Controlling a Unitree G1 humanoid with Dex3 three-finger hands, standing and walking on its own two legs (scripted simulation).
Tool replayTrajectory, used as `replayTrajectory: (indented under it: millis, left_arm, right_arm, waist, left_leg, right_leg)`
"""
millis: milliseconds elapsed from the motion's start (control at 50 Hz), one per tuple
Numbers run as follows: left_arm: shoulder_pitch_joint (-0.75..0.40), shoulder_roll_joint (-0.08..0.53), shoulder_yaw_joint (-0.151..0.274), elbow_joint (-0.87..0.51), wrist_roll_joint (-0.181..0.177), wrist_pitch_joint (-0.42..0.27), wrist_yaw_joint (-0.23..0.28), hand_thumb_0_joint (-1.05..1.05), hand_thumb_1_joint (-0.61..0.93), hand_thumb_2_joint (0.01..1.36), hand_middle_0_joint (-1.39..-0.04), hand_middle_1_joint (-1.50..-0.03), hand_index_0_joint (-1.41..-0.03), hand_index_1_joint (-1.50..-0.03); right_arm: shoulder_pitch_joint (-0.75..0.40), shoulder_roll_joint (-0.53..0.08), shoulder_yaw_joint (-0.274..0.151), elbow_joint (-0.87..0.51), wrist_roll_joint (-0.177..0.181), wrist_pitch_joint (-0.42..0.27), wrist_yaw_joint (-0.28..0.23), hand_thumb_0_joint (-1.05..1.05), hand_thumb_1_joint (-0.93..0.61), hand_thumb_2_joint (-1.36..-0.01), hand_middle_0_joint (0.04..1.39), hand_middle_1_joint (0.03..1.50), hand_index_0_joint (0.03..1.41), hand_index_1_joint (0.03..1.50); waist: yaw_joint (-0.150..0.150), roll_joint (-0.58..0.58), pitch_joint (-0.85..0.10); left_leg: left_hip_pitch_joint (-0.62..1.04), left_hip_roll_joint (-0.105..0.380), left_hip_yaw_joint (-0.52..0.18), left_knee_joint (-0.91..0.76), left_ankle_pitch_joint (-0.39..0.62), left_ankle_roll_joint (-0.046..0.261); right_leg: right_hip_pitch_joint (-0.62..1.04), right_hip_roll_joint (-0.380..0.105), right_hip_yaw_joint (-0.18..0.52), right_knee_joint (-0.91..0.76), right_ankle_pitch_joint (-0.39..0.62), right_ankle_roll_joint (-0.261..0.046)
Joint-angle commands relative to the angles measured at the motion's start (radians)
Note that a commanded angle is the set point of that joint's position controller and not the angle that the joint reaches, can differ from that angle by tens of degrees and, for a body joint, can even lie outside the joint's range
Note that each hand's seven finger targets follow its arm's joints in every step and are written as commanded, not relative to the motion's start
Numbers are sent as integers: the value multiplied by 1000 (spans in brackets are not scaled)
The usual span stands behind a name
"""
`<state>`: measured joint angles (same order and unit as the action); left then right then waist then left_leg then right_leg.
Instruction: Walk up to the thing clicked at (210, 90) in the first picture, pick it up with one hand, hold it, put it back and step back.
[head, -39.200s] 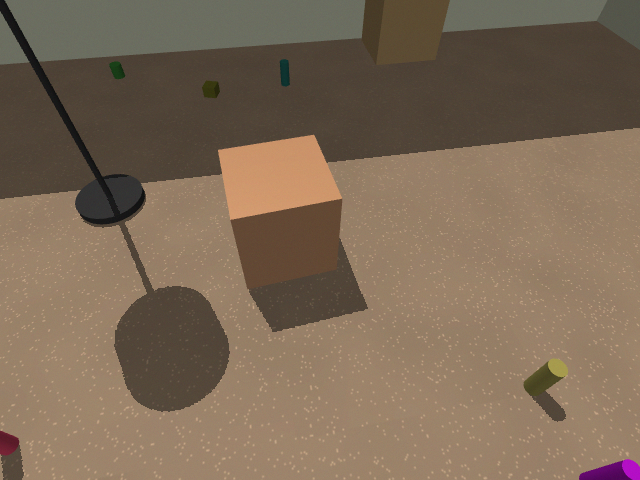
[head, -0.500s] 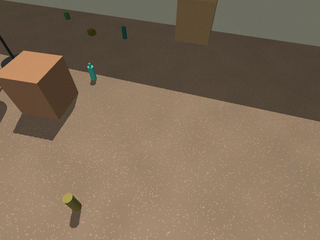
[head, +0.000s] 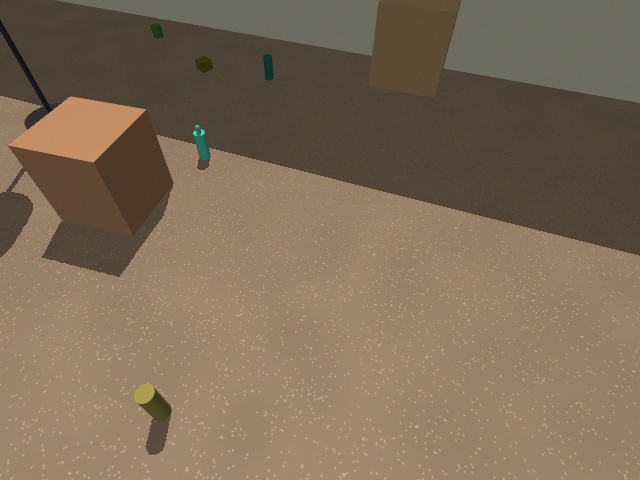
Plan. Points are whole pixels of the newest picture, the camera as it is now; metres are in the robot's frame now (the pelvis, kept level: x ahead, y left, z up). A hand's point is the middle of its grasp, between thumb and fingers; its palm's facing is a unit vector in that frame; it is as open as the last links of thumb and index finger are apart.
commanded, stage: walk up
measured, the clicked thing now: (203, 64) +2.53 +0.81 -0.75
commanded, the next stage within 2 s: none
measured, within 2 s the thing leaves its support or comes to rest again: neither
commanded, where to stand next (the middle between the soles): +1.32 -0.08 m, yaw -3 degrees
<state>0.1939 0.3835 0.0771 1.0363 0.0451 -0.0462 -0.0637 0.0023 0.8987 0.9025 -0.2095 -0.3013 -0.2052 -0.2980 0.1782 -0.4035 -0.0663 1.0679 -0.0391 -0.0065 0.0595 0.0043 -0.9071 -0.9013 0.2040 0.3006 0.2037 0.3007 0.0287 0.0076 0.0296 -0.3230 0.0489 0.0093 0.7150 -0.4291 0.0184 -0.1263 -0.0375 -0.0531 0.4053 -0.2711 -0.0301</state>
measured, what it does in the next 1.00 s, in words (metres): walks ahead: left foot, then right foot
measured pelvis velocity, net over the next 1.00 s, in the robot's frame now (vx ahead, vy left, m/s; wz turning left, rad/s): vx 0.48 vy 0.00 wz -0.04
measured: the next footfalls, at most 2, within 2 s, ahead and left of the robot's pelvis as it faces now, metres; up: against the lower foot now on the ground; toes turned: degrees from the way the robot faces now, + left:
left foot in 0.10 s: +0.12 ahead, +0.16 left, +0.00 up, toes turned +4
right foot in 0.50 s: +0.36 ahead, -0.14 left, +0.00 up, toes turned -9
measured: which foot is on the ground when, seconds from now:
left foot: up 0.00-0.08, down 0.10-0.52, up 0.54-0.90, down 0.92-1.00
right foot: down 0.00-0.10, up 0.12-0.48, down 0.50-0.96, up 0.98-1.00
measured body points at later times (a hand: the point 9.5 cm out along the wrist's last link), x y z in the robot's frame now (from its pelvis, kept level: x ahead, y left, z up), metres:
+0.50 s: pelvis +0.21 +0.00 -0.02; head +0.22 -0.01 +0.43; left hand +0.34 +0.32 -0.12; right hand +0.19 -0.33 -0.15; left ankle +0.08 +0.16 -0.74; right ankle +0.33 -0.13 -0.74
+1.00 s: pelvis +0.48 +0.00 -0.03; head +0.50 +0.03 +0.42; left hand +0.51 +0.34 -0.15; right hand +0.58 -0.33 -0.11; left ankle +0.57 +0.12 -0.74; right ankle +0.35 -0.13 -0.69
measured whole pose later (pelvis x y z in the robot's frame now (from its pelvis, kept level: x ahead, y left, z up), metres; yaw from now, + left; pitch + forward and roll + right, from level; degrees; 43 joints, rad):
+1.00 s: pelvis +0.48 +0.00 -0.03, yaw -3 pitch -2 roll -1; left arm 0.33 0.45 0.06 0.93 0.01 -0.04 -0.05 0.01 0.90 0.90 -0.21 -0.30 -0.20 -0.30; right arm 0.20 -0.42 -0.09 0.86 -0.03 -0.09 0.07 0.00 -0.91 -0.90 0.20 0.30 0.20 0.30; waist 0.03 -0.04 0.08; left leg -0.43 0.07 0.10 0.67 -0.21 0.02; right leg -0.20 -0.04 0.00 0.96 -0.48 -0.04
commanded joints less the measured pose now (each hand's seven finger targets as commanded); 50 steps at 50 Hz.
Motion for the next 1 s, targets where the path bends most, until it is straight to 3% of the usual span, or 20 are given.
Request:
replayTrajectory:
  millis: [0, 60, 80, 100, 120, 160, 260, 420, 460, 480, 500, 520, 620, 700, 820, 880, 900, 920, 940, 980]
  left_arm:
    - [-132, 335, 74, -135, 11, -21, 8, 0, 900, 900, -200, -300, -200, -300]
    - [-164, 245, 46, -169, 2, 1, -6, 0, 900, 900, -200, -300, -200, -300]
    - [-127, 160, 22, -185, -2, 3, -7, 0, 900, 900, -200, -300, -200, -300]
    - [-134, 162, 16, -195, -15, 6, 4, 0, 900, 900, -200, -300, -200, -300]
    - [-139, 237, 19, -192, -14, -1, 8, 0, 900, 900, -200, -300, -200, -300]
    - [-35, 275, 30, -130, -41, -9, -5, 0, 900, 900, -200, -300, -200, -300]
    - [-48, 270, 34, -135, -30, -7, -39, 0, 900, 900, -200, -300, -200, -300]
    - [-129, 215, 29, -177, -31, -14, -43, 0, 900, 900, -200, -300, -200, -300]
    - [20, 245, 50, -136, -30, -21, -28, 0, 900, 900, -200, -300, -200, -300]
    - [180, 310, 83, -101, -28, -29, -11, 0, 900, 900, -200, -300, -200, -300]
    - [254, 423, 107, -112, -32, -37, 5, 0, 900, 900, -200, -300, -200, -300]
    - [210, 434, 104, -137, -47, -37, 7, 0, 900, 900, -200, -300, -200, -300]
    - [24, 284, 60, -192, -51, -51, 18, 0, 900, 900, -200, -300, -200, -300]
    - [29, 297, 61, -226, -42, -66, 13, 0, 900, 900, -200, -300, -200, -300]
    - [40, 316, 60, -244, -35, -66, 4, 0, 900, 900, -200, -300, -200, -300]
    - [37, 305, 44, -250, -32, -58, 11, 0, 900, 900, -200, -300, -200, -300]
    - [77, 256, 25, -247, -35, -53, 15, 0, 900, 900, -200, -300, -200, -300]
    - [123, 171, 1, -261, -53, -50, 21, 0, 900, 900, -200, -300, -200, -300]
    - [145, 242, 17, -254, -62, -45, 35, 0, 900, 900, -200, -300, -200, -300]
    - [102, 295, 16, -221, -54, -48, 39, 0, 900, 900, -200, -300, -200, -300]
  right_arm:
    - [-33, -210, -73, -130, 5, -60, 20, 0, -900, -900, 200, 300, 200, 300]
    - [250, -233, -117, -41, -3, -65, 3, 0, -900, -900, 200, 300, 200, 300]
    - [365, -329, -145, -26, -20, -69, -15, 0, -900, -900, 200, 300, 200, 300]
    - [264, -403, -141, -88, -16, -80, -21, 0, -900, -900, 200, 300, 200, 300]
    - [129, -397, -136, -133, 14, -83, -22, 0, -900, -900, 200, 300, 200, 300]
    - [9, -315, -97, -173, 16, -92, -21, 0, -900, -900, 200, 300, 200, 300]
    - [34, -294, -84, -193, 19, -108, -15, 0, -900, -900, 200, 300, 200, 300]
    - [98, -297, -81, -209, 25, -90, -21, 0, -900, -900, 200, 300, 200, 300]
    - [89, -268, -68, -227, 24, -83, -26, 0, -900, -900, 200, 300, 200, 300]
    - [139, -209, -44, -236, 20, -83, -27, 0, -900, -900, 200, 300, 200, 300]
    - [181, -153, -25, -271, 43, -85, -26, 0, -900, -900, 200, 300, 200, 300]
    - [117, -251, -47, -258, 39, -79, -35, 0, -900, -900, 200, 300, 200, 300]
    - [165, -225, -48, -199, 36, -73, -7, 0, -900, -900, 200, 300, 200, 300]
    - [87, -201, -55, -230, 16, -65, 18, 0, -900, -900, 200, 300, 200, 300]
    - [-21, -187, -65, -265, 16, -78, 35, 0, -900, -900, 200, 300, 200, 300]
    - [110, -224, -81, -232, 10, -87, 22, 0, -900, -900, 200, 300, 200, 300]
    - [263, -274, -102, -191, -4, -93, 8, 0, -900, -900, 200, 300, 200, 300]
    - [356, -363, -126, -189, -20, -99, -9, 0, -900, -900, 200, 300, 200, 300]
    - [300, -398, -130, -228, 17, -100, -13, 0, -900, -900, 200, 300, 200, 300]
    - [190, -337, -105, -255, 47, -95, -23, 0, -900, -900, 200, 300, 200, 300]
  waist:
    - [-41, -218, 12]
    - [-175, 37, -52]
    - [-229, 355, -78]
    - [-186, 295, -26]
    - [-119, 128, 66]
    - [-34, 86, 93]
    - [-43, 142, 110]
    - [-50, 112, 43]
    - [41, 4, -42]
    - [110, -162, -143]
    - [110, -375, -210]
    - [116, -237, -182]
    - [-7, -135, 19]
    - [-3, -139, 60]
    - [11, -102, 48]
    - [-78, -7, -19]
    - [-148, 145, -109]
    - [-167, 376, -165]
    - [-148, 267, -196]
    - [-95, 66, -83]
  left_leg:
    - [-40, 70, -23, -57, -33, 7]
    - [516, -38, 83, -230, 138, -9]
    - [635, 133, -231, -417, -223, 46]
    - [435, 369, -695, -621, -538, 132]
    - [269, 415, -697, -671, -534, 198]
    - [247, 316, -422, -587, -326, 185]
    - [172, 259, -154, -621, -98, 189]
    - [227, 198, 11, -426, 322, 138]
    - [128, 133, 99, -119, 520, 104]
    - [-30, 70, 116, 177, 395, 68]
    - [-301, -83, 116, 453, -39, 25]
    - [-345, -21, -24, 539, -93, 25]
    - [-220, 82, -66, 360, 143, 17]
    - [-208, 93, -7, 105, 166, -30]
    - [-44, 65, 59, -107, 341, -15]
    - [195, 6, 90, -158, 244, 15]
    - [380, 16, 37, -203, 151, 61]
    - [524, 259, -347, -308, 35, 138]
    - [541, 402, -696, -466, -59, 244]
    - [368, 353, -446, -433, 107, 218]
  right_leg:
    - [-61, -253, 275, -235, -417, -154]
    - [-461, -71, 35, 157, -412, -79]
    - [-675, 75, -35, 579, -419, -52]
    - [-736, 111, 142, 755, -331, -21]
    - [-667, 10, 264, 747, -210, -32]
    - [-602, -47, 218, 674, -85, -1]
    - [-457, -90, 101, 413, 13, 53]
    - [-230, -26, -34, 171, 116, -3]
    - [60, 24, -79, 116, 88, -29]
    - [291, -27, 31, 95, -46, -48]
    - [456, -338, 597, -96, -244, -169]
    - [365, -414, 754, -165, -304, -257]
    - [-28, -234, 262, -191, -128, -180]
    - [-105, -228, 158, -220, -108, -205]
    - [-137, -198, 86, -175, -126, -159]
    - [-173, -168, 41, 90, 162, -129]
    - [-241, -101, -17, 389, 259, -91]
    - [-460, 26, -40, 715, -24, -32]
    - [-576, 87, 81, 808, -254, -29]
    - [-553, -5, 182, 839, -137, -25]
